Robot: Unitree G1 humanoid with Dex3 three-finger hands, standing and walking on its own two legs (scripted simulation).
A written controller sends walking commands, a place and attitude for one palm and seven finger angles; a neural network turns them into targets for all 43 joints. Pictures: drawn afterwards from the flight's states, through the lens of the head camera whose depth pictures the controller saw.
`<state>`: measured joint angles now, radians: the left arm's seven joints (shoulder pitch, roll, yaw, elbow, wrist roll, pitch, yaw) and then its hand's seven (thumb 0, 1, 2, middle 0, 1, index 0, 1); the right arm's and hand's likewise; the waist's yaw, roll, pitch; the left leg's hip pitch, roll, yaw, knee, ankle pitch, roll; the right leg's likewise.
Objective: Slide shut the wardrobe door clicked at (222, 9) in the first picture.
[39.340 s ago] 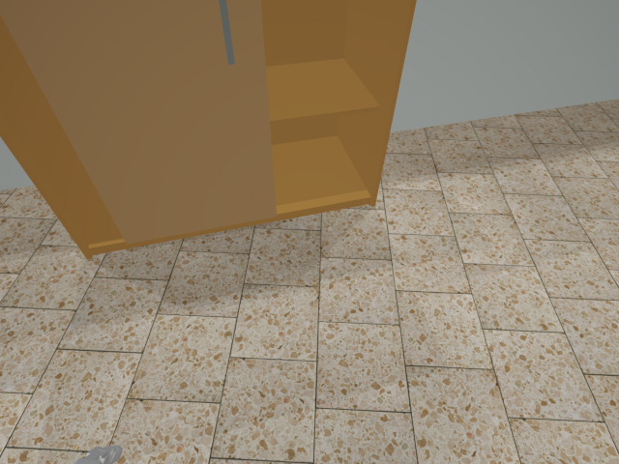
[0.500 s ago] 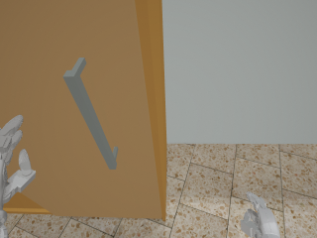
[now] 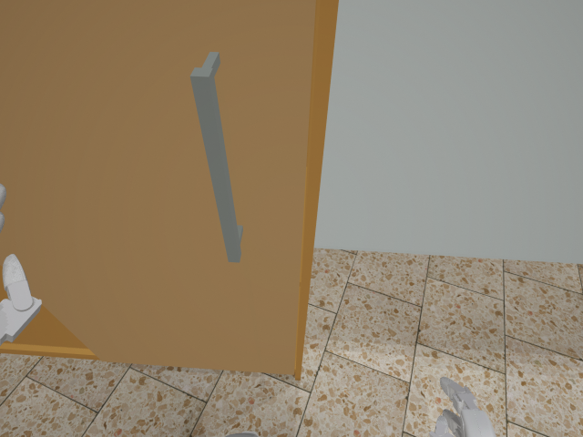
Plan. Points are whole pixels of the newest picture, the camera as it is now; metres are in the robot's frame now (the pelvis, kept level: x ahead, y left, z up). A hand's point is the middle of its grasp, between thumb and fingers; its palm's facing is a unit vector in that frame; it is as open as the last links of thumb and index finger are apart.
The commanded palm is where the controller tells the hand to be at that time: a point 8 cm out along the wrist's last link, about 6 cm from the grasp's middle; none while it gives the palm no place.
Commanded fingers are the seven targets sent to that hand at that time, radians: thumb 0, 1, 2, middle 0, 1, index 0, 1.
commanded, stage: step back with the hand held close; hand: left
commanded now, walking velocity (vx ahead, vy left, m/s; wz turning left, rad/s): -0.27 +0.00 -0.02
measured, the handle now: (225, 177) +0.40 +0.12 +0.16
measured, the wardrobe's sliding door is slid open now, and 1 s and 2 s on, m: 0.00 0.00 0.00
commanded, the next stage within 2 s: stop stepping back and stand still in 0.54 s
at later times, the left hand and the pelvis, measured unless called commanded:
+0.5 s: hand out of the picture +0.12 +0.27 +0.19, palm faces +0.47 -0.79 -0.39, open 7.4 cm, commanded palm +0.08 +0.30 +0.19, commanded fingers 0.00 0.90 0.90 -0.20 -0.30 -0.20 -0.30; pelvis -0.07 +0.01 +0.00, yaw -3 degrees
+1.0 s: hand out of the picture +0.02 +0.28 +0.18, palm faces +0.43 -0.80 -0.41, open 7.4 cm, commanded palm -0.03 +0.32 +0.19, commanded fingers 0.00 0.90 0.90 -0.20 -0.30 -0.20 -0.30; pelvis -0.19 +0.03 +0.01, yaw -4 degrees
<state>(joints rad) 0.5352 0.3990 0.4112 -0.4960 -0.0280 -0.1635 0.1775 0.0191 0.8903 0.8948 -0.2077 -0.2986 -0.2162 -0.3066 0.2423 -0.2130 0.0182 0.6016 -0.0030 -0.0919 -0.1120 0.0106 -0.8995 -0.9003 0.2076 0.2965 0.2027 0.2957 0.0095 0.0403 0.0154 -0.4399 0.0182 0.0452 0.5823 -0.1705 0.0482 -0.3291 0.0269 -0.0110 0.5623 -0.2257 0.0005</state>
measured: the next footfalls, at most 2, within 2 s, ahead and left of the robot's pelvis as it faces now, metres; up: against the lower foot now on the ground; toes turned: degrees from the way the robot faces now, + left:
right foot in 0.42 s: -0.07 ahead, -0.10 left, +0.00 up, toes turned +0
left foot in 0.62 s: -0.05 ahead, +0.14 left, +0.00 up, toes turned -3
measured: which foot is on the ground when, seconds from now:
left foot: down 0.00-0.42, up 0.44-0.60, down 0.62-0.90, up 0.92-1.00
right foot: down 0.00-0.24, up 0.26-0.40, down 0.42-0.68, up 0.70-0.82, down 0.84-1.00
